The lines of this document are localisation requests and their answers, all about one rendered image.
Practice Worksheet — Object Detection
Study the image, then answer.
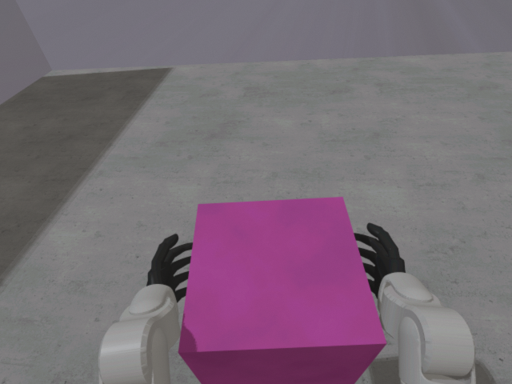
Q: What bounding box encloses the right robot hand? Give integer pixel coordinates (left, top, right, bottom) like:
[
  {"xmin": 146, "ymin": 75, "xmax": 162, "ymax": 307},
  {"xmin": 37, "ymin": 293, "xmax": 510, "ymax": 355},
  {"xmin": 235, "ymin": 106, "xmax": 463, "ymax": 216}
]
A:
[{"xmin": 354, "ymin": 223, "xmax": 406, "ymax": 299}]

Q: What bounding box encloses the left robot hand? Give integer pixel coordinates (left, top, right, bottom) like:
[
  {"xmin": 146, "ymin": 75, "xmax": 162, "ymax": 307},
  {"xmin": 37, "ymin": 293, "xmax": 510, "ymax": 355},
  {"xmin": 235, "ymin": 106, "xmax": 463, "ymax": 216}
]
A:
[{"xmin": 146, "ymin": 234, "xmax": 193, "ymax": 303}]

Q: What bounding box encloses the robot left forearm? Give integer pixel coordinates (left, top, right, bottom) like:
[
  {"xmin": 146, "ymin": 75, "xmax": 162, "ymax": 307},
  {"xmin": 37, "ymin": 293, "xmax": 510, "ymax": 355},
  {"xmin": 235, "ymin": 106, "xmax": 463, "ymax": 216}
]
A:
[{"xmin": 98, "ymin": 284, "xmax": 181, "ymax": 384}]

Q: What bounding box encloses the robot right forearm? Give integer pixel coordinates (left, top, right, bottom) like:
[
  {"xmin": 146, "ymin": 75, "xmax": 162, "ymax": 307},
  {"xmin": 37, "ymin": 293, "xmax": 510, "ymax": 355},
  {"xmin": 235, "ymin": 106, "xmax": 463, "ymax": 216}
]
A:
[{"xmin": 378, "ymin": 272, "xmax": 476, "ymax": 384}]

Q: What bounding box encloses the carton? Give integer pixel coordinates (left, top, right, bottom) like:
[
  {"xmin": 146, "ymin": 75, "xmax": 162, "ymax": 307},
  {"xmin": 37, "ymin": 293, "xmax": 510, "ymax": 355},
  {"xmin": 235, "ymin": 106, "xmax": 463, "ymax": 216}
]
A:
[{"xmin": 178, "ymin": 197, "xmax": 387, "ymax": 384}]

